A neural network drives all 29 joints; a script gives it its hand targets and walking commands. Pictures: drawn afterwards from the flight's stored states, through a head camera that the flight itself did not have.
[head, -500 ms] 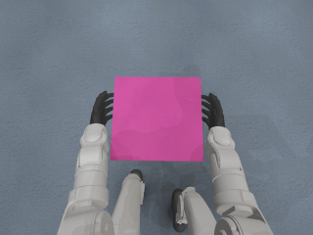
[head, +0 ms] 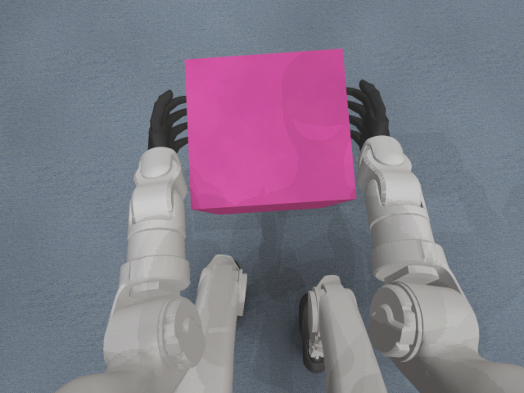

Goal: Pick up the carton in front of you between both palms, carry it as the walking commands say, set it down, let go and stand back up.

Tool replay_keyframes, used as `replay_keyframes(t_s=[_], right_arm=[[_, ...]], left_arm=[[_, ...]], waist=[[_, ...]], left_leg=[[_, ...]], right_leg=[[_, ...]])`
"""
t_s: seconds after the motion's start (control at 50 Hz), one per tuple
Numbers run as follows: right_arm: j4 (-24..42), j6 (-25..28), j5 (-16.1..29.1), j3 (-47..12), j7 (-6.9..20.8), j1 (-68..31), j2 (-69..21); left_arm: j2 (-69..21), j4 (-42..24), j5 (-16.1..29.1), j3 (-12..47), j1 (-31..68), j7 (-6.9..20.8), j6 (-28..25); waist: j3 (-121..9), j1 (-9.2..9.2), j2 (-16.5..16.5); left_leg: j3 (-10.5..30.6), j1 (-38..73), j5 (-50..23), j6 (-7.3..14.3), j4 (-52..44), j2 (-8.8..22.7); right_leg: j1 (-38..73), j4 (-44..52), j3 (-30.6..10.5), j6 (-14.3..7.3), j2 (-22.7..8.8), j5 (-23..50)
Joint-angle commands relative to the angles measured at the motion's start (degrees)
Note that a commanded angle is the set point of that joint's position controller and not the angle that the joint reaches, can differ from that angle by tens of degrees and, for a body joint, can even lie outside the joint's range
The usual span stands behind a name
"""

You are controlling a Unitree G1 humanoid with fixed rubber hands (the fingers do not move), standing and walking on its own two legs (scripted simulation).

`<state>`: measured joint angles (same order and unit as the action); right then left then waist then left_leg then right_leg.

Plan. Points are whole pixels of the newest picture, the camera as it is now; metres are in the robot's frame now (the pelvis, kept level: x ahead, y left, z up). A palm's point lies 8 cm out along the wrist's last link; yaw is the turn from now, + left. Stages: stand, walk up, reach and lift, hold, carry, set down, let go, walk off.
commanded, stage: set down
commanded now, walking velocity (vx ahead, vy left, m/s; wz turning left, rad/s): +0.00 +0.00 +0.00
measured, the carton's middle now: (267, 149) +0.47 +0.06 -0.17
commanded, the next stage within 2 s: none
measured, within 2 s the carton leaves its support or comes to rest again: rests again in 1.54 s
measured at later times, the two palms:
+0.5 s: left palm (183, 157) +0.46 +0.22 -0.24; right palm (337, 138) +0.53 -0.07 -0.24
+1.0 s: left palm (186, 156) +0.48 +0.24 -0.33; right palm (318, 141) +0.56 -0.05 -0.35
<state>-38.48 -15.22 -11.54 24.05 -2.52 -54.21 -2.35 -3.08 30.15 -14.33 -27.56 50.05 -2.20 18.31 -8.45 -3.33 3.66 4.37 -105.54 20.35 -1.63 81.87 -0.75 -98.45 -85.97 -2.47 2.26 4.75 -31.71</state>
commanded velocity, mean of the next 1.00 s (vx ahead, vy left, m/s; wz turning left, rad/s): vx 0.00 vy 0.00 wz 0.00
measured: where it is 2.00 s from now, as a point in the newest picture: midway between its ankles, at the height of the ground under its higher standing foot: (268, 328)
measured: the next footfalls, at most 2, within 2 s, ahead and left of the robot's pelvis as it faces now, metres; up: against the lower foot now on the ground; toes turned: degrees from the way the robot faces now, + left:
none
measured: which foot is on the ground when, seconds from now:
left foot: down 0.00-1.00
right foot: down 0.00-1.00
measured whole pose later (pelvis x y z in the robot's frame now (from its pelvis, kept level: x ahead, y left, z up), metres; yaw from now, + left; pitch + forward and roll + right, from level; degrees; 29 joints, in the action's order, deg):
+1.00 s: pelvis -0.02 -0.02 -0.17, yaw +1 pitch +44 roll +1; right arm -59.8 -14.5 -0.8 3.7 -7.5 -88.8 15.5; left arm 10.0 46.7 -2.3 -28.0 78.1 -4.2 15.6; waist 15.5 -9.8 0.7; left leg 3.7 -132.6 26.4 -4.4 115.1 -0.3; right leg -126.4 -123.0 -3.0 2.2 8.3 -40.4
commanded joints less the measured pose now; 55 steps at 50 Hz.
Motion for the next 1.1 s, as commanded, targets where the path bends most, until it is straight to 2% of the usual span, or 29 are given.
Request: replay_keyframes(t_s=[0.0,0.06,0.16,0.38,0.54,0.68,0.8,0.86,0.92,1.08], right_arm=[[0.2,1.4,7.8,-29.9,14.1,-37.4,-50.0],[-0.6,0.9,8.8,-30.0,14.3,-39.8,-49.4],[-2.6,0.2,9.6,-29.5,14.4,-43.8,-48.4],[-6.8,0.3,9.5,-28.4,11.7,-51.7,-44.1],[-7.8,0.8,12.0,-30.8,9.4,-57.7,-40.3],[-8.6,1.8,15.5,-33.8,8.5,-62.6,-36.7],[-8.2,3.7,16.9,-34.6,8.5,-66.5,-33.1],[-8.0,3.8,16.8,-35.2,8.4,-67.3,-33.1],[-8.9,4.2,16.5,-35.1,8.4,-65.6,-34.0],[-11.7,5.2,16.4,-33.7,9.0,-64.3,-32.9]], left_arm=[[-53.0,0.5,9.2,35.5,39.1,11.6,-1.3],[-52.4,0.4,9.8,35.5,41.2,10.7,-0.9],[-50.1,1.4,9.5,32.9,45.0,10.1,-0.9],[-42.6,3.5,9.3,26.0,54.0,11.3,-1.8],[-36.7,2.8,11.7,24.5,60.4,12.1,-2.6],[-32.3,2.8,14.7,24.5,64.7,12.4,-3.5],[-34.9,6.9,18.0,23.7,64.3,12.5,-4.3],[-35.7,6.8,19.6,23.5,65.2,13.0,-4.3],[-35.9,8.8,19.6,22.8,63.6,13.4,-4.5],[-32.9,12.8,16.8,18.2,60.6,13.2,-5.7]], waist=[[-62.2,-1.25,-6.7],[-63.2,-2.02,-6.6],[-62.3,-3.69,-4.7],[-59.3,-6.37,0.8],[-59.9,-8.61,2.6],[-58.6,-10.7,3.8],[-55.7,-9.18,4.4],[-55.1,-9.14,6.7],[-52.3,-8.79,7.5],[-43.3,-10.64,8.6]], left_leg=[[-5.6,55.3,-18.7,-2.0,-0.3,-6.9],[-6.1,53.4,-18.3,-2.1,2.1,-7.0],[-7.1,48.1,-17.9,-1.9,5.9,-7.2],[-9.5,33.6,-15.5,-1.4,14.6,-6.4],[-11.2,27.4,-16.6,-1.8,21.1,-5.0],[-11.8,25.4,-19.0,-1.8,26.2,-3.9],[-10.8,27.3,-24.2,-1.4,30.2,-3.5],[-10.4,23.5,-25.1,-1.4,30.9,-3.5],[-9.7,23.3,-26.4,-1.1,31.7,-3.6],[-9.8,17.4,-21.8,-0.6,32.2,-3.4]], right_leg=[[4.3,5.7,6.2,-1.3,8.0,10.3],[1.9,3.0,6.5,-1.3,8.1,9.8],[-1.6,-0.7,6.7,-1.1,8.0,9.1],[-2.7,-7.8,6.1,-0.6,7.6,9.3],[0.8,-13.9,5.5,-0.5,6.9,11.9],[2.2,-19.3,5.3,-0.5,6.2,14.2],[-1.3,-22.5,5.5,-1.0,5.6,15.9],[1.3,-24.0,5.4,-1.3,5.2,18.6],[-1.4,-24.4,5.3,-1.3,5.1,19.0],[-6.7,-24.6,4.4,-1.4,4.9,15.4]])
